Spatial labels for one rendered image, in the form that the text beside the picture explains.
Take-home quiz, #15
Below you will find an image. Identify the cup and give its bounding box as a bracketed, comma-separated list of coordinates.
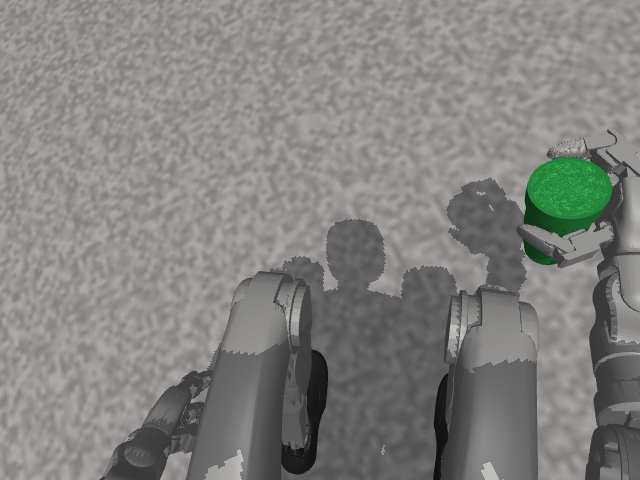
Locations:
[523, 158, 612, 265]

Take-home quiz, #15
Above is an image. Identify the right robot arm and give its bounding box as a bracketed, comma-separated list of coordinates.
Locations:
[585, 252, 640, 480]

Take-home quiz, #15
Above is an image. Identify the left robot arm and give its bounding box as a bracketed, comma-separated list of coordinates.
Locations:
[100, 427, 172, 480]

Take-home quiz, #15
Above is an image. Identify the left robot hand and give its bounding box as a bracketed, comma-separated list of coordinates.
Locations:
[141, 370, 213, 455]

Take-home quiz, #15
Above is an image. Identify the left robot foot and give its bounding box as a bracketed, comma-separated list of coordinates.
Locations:
[281, 350, 328, 474]

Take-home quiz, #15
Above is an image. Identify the right robot foot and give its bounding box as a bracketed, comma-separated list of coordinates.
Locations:
[433, 373, 449, 480]

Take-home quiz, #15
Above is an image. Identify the right robot hand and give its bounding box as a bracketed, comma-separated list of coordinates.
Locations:
[517, 128, 640, 268]

